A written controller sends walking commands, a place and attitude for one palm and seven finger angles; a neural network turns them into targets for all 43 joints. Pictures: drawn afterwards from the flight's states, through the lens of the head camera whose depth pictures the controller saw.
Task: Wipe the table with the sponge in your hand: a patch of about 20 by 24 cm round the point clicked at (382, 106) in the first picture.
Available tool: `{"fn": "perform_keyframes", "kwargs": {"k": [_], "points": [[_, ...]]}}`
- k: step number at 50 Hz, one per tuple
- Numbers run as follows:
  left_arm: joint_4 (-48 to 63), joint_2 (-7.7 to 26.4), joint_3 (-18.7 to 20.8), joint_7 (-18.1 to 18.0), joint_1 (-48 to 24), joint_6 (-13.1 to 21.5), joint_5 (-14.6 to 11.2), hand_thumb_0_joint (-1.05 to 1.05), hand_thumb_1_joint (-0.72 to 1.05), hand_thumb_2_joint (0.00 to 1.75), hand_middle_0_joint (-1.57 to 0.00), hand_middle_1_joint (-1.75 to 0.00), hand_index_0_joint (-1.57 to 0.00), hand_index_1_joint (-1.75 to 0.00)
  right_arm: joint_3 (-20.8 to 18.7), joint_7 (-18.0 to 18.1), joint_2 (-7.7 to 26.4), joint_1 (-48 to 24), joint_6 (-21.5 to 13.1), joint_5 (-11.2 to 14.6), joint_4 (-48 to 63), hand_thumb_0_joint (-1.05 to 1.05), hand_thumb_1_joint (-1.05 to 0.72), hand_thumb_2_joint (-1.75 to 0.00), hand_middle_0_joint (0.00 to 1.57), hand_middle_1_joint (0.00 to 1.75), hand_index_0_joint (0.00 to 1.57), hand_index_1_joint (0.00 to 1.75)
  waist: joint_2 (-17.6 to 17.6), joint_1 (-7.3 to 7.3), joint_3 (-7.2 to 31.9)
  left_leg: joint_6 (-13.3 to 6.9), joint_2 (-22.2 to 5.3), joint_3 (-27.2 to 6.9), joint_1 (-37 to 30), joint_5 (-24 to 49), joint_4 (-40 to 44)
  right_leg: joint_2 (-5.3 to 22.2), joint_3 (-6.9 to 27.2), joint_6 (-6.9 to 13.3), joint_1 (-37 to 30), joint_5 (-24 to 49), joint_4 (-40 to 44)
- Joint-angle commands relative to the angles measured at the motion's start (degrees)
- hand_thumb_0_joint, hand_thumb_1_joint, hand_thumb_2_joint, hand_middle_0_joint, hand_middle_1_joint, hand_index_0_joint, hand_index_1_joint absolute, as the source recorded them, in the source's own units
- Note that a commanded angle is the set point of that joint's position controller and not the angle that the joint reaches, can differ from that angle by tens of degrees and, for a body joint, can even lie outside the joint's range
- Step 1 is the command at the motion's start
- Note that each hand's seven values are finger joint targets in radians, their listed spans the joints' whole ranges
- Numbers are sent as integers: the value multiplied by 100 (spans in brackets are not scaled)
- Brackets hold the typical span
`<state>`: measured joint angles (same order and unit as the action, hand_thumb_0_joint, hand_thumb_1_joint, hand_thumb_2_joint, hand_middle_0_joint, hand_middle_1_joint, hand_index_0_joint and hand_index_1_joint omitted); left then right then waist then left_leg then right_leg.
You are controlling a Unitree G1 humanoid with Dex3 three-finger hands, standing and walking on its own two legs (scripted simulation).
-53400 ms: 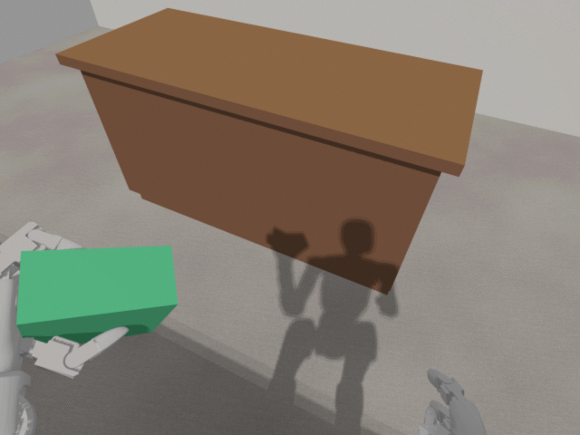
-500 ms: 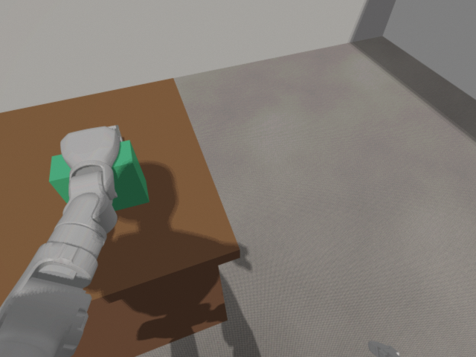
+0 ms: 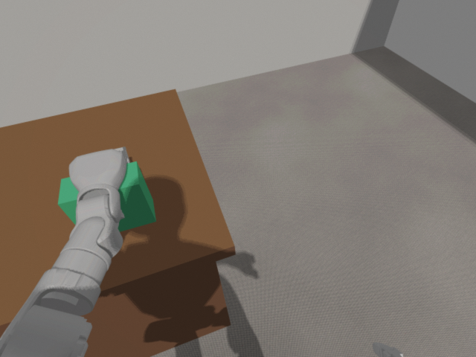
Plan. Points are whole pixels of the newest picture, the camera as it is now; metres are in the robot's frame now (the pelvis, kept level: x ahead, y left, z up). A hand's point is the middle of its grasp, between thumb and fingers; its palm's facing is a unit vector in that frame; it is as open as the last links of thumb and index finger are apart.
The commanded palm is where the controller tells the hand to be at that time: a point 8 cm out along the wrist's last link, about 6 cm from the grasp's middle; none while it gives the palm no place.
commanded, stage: wipe back along the third lane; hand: left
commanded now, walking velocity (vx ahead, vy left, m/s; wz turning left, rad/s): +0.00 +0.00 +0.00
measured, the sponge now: (115, 208) +0.38 +0.28 +0.02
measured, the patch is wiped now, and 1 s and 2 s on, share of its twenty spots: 1.00 1.00 1.00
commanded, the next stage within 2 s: slide back across to the middle lane in 0.32 s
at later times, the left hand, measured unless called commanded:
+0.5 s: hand (112, 201) +0.36 +0.26 +0.07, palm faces +0.01 +0.00 -1.00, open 10.4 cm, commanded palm +0.31 +0.25 +0.10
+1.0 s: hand (91, 215) +0.32 +0.28 +0.07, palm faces -0.02 -0.02 -1.00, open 10.3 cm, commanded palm +0.29 +0.30 +0.11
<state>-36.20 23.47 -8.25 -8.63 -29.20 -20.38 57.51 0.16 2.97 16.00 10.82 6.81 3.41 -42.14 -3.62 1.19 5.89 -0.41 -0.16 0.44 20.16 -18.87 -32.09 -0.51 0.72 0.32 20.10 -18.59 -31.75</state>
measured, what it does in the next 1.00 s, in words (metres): stands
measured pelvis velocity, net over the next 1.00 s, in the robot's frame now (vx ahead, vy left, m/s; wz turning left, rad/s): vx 0.00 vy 0.00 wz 0.00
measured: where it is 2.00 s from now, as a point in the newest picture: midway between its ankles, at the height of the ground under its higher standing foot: outside the picture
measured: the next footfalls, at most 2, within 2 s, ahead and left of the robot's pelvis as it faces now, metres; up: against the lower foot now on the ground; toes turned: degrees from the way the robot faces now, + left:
none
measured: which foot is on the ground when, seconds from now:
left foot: down 0.00-1.00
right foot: down 0.00-1.00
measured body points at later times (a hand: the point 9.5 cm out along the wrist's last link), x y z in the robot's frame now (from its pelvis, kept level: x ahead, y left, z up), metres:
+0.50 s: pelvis +0.01 +0.00 +0.00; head +0.01 -0.03 +0.45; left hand +0.35 +0.25 +0.13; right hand +0.20 -0.23 -0.11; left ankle -0.03 +0.12 -0.73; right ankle -0.03 -0.12 -0.73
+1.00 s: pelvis +0.00 +0.00 +0.01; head +0.01 -0.03 +0.45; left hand +0.32 +0.28 +0.13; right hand +0.19 -0.24 -0.11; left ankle -0.03 +0.12 -0.73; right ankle -0.03 -0.12 -0.73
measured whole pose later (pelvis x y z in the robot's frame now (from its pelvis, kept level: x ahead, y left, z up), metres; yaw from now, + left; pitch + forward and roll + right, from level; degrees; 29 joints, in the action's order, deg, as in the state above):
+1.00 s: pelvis +0.00 +0.00 +0.01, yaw +0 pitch +3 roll +0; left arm -18.0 25.3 -5.8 -4.6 -13.4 -18.9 56.4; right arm 1.2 4.0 15.8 5.5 4.9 2.6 -41.4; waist -4.0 3.7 3.1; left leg -0.3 0.0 0.8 12.9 -17.4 -27.5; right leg -0.4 1.1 0.5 13.5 -17.6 -28.2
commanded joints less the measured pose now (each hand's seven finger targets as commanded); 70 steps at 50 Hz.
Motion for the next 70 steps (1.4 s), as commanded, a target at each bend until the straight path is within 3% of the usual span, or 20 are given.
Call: {"fn": "perform_keyframes", "kwargs": {"k": [1,4,5,10,12,17,21,24,25,29,30,34,37,43,50,55,64,66,68,70], "points": [[619,519,-87,218,-669,31,-1,0,10,130,-120,-160,-120,-160,-201,44,681,-647,-241,3,828,0,-90,-90,20,30,20,30,629,36,1083,-141,226,171,-323,1932,291,-174,-135,221,-911,2366,233],[727,404,-135,195,-510,-72,-16,0,10,130,-120,-160,-120,-160,-202,35,680,-742,-257,16,848,0,-90,-90,20,30,20,30,730,48,960,-141,220,148,-348,1890,323,-193,-159,219,-814,2236,267],[880,340,-194,196,-536,-108,-42,0,10,130,-120,-160,-120,-160,-208,29,690,-787,-253,17,864,0,-90,-90,20,30,20,30,526,71,1004,-127,218,166,-409,1924,363,-183,-152,241,-877,2244,291],[1142,478,-8,209,-196,-263,-118,0,10,130,-120,-160,-120,-160,-183,40,695,-940,-265,23,899,0,-90,-90,20,30,20,30,709,136,997,-122,220,164,-434,1992,382,-178,-129,224,-1035,2379,283],[1273,154,-256,227,-3,-331,-152,0,10,130,-120,-160,-120,-160,-160,24,642,-1016,-284,42,957,0,-90,-90,20,30,20,30,712,125,829,-130,221,155,-475,1992,386,-192,-182,219,-904,2303,276],[1460,62,-313,218,72,-499,-126,0,10,130,-120,-160,-120,-160,-149,16,635,-1101,-293,30,957,0,-90,-90,20,30,20,30,779,135,900,-116,218,149,-596,2214,337,-194,-193,224,-912,2502,220],[1554,317,-148,227,-126,-583,-105,0,10,130,-120,-160,-120,-160,-123,53,650,-1153,-271,19,930,0,-90,-90,20,30,20,30,800,138,970,-108,223,164,-621,2189,341,-170,-163,217,-982,2549,214],[1746,605,126,235,55,-559,-102,0,10,130,-120,-160,-120,-160,-105,58,626,-1211,-278,-1,970,0,-90,-90,20,30,20,30,777,243,1143,-105,230,153,-698,2465,341,-160,-154,220,-1231,2843,164],[1918,863,339,232,81,-532,-81,0,10,130,-120,-160,-120,-160,-111,64,650,-1265,-265,-22,991,0,-90,-90,20,30,20,30,548,316,1247,-88,234,155,-752,2567,362,-151,-96,243,-1354,2913,172],[2320,836,406,253,588,-425,-116,0,10,130,-120,-160,-120,-160,-86,29,561,-1301,-323,-24,1073,0,-90,-90,20,30,20,30,515,359,1277,-103,234,163,-890,3071,325,-152,-119,214,-1536,3425,132],[2502,1090,616,247,545,-398,-96,0,10,130,-120,-160,-120,-160,-101,24,612,-1315,-303,-43,1057,0,-90,-90,20,30,20,30,471,390,1392,-83,224,144,-920,3160,365,-150,-69,228,-1646,3466,154],[2631,993,539,254,728,-440,-103,0,10,130,-120,-160,-120,-160,-71,5,586,-1367,-326,-30,1051,0,-90,-90,20,30,20,30,543,358,1018,-97,214,178,-879,3035,462,-169,-130,201,-1544,3315,247],[2543,1365,788,270,528,-505,-20,0,10,130,-120,-160,-120,-160,-62,42,628,-1389,-321,-47,993,0,-90,-90,20,30,20,30,564,372,847,-108,229,160,-836,2838,552,-186,-141,227,-1518,2977,328],[2481,1227,610,393,434,-272,41,0,10,130,-120,-160,-120,-160,-91,107,643,-1338,-388,-72,949,0,-90,-90,20,30,20,30,469,309,890,-134,255,166,-912,2589,580,-187,-129,232,-1435,2703,422],[2155,1863,1207,338,502,181,50,0,10,130,-120,-160,-120,-160,-130,176,687,-1183,-433,-124,838,0,-90,-90,20,30,20,30,403,395,928,-109,266,180,-743,2344,660,-179,-32,233,-1613,2540,515],[2023,1938,1341,270,723,395,57,0,10,130,-120,-160,-120,-160,-152,171,673,-1155,-478,-127,836,0,-90,-90,20,30,20,30,375,443,875,-107,270,181,-648,2246,702,-174,-38,225,-1648,2446,549],[871,2184,1273,297,-164,664,173,0,10,130,-120,-160,-120,-160,-183,276,778,-847,-537,-116,574,0,-90,-90,20,30,20,30,646,168,498,-171,298,236,-344,1687,626,-155,-25,153,-1200,1996,683],[680,2393,1324,302,-616,809,291,0,10,130,-120,-160,-120,-160,-198,288,808,-722,-543,-124,518,0,-90,-90,20,30,20,30,545,108,562,-171,299,239,-251,1519,609,-140,-10,147,-1099,1784,682],[188,2319,1242,313,-664,954,354,0,10,130,-120,-160,-120,-160,-196,305,804,-602,-560,-121,476,0,-90,-90,20,30,20,30,666,67,456,-173,311,243,-95,1428,536,-137,-27,141,-964,1730,656],[-3,2390,1295,310,-871,1120,391,0,10,130,-120,-160,-120,-160,-238,294,808,-475,-565,-128,465,0,-90,-90,20,30,20,30,659,68,680,-175,307,241,-48,1404,503,-125,20,146,-1012,1743,636]]}}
